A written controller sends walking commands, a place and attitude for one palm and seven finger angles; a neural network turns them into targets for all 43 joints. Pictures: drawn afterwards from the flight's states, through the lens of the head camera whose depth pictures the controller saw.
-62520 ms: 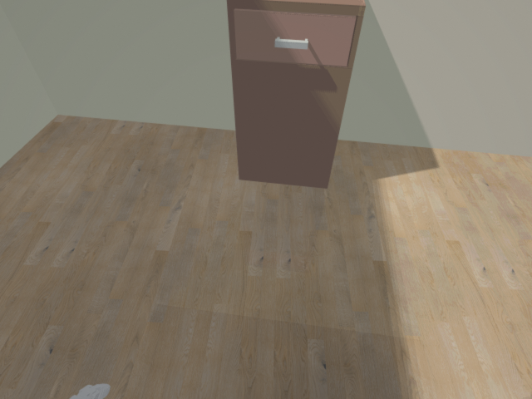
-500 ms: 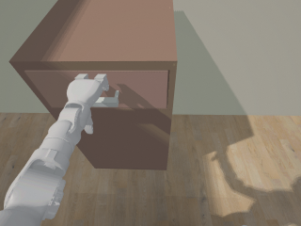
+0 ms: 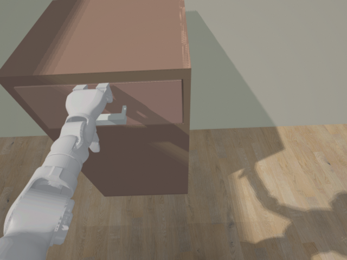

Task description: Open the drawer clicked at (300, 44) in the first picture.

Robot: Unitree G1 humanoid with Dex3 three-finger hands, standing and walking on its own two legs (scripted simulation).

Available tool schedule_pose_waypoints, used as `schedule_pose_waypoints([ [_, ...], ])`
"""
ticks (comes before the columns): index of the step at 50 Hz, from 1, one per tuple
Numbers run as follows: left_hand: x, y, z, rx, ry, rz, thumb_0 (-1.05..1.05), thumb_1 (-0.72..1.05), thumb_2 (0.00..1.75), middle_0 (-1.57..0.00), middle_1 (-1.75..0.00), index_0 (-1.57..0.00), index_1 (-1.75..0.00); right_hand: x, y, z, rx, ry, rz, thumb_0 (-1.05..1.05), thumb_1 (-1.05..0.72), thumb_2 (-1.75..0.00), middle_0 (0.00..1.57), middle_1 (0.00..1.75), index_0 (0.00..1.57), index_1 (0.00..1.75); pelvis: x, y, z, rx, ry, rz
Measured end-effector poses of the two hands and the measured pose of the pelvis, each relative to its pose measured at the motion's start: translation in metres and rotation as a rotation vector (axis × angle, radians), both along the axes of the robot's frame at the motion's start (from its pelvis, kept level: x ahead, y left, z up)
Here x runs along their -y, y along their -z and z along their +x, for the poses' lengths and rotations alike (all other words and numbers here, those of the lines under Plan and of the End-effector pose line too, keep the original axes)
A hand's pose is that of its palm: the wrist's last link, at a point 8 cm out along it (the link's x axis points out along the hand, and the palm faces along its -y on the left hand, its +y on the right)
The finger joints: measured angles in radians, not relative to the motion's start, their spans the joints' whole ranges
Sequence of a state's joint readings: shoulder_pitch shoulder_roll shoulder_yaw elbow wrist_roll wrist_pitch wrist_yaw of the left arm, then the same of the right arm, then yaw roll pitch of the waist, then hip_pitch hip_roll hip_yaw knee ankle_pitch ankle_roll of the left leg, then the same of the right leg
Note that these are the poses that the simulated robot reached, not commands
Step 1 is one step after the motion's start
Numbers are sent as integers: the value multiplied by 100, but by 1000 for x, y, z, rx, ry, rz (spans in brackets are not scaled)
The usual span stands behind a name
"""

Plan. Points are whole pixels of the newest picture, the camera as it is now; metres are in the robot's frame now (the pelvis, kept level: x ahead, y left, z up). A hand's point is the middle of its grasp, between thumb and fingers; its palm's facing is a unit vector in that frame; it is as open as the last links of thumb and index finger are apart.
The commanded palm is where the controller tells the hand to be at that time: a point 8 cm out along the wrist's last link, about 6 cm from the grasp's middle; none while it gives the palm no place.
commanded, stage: re-aim the fingers above the handle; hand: left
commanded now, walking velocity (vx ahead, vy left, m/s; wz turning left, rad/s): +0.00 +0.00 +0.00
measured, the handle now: (105, 114) +0.51 +0.20 +0.01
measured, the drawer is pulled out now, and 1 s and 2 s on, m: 0.00 0.00 0.00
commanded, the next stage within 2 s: lower the fingers behind the handle in 1.14 s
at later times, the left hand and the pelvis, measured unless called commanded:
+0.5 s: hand (87, 120) +0.43 +0.21 +0.08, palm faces +0.00 +0.02 -1.00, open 13.8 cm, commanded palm +0.40 +0.20 +0.13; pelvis +0.01 +0.00 +0.00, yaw +1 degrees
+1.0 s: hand (84, 124) +0.43 +0.22 +0.07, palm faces -0.08 +0.01 -1.00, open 13.8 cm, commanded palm +0.41 +0.20 +0.13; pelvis +0.01 +0.00 +0.00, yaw +1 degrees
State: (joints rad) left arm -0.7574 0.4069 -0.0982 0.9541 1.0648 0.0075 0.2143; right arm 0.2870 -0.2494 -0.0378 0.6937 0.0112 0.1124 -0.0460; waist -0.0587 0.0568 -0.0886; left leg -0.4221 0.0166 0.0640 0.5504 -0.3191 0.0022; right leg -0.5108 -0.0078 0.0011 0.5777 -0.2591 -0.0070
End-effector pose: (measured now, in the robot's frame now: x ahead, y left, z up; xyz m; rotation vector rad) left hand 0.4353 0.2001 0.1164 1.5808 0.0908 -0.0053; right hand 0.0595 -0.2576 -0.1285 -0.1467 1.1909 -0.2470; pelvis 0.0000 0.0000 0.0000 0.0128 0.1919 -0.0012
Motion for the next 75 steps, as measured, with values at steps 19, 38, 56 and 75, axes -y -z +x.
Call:
schedule_pose_waypoints([
  [19, 8, -4, -20, 116, 43, -12, 0, -49, 30, -32, -121, -32, -121, -3, -2, 35, 71, -38, 18, 1, -90, -90, 20, 30, 20, 30, -3, -1, 5, 19, -1, -1],
  [38, 31, -3, -31, 83, 174, -53, 0, -49, 30, -33, -121, -33, -120, -7, -11, 72, 138, -105, -2, 1, -90, -90, 20, 30, 20, 30, -1, 0, 7, 39, -23, 0],
  [56, 29, 10, -33, -66, 168, -78, -1, -49, 30, -32, -121, -32, -120, 1, -6, 45, 56, -76, -23, 1, -90, -90, 20, 30, 20, 30, -1, -2, 9, 45, -33, -4],
  [75, -36, 16, -22, -141, -93, -16, -1, -49, 30, -32, -120, -30, -121, -6, -2, 29, 14, -72, -24, 1, -90, -90, 20, 30, 20, 30, -5, 0, 4, 12, -39, -8],
])
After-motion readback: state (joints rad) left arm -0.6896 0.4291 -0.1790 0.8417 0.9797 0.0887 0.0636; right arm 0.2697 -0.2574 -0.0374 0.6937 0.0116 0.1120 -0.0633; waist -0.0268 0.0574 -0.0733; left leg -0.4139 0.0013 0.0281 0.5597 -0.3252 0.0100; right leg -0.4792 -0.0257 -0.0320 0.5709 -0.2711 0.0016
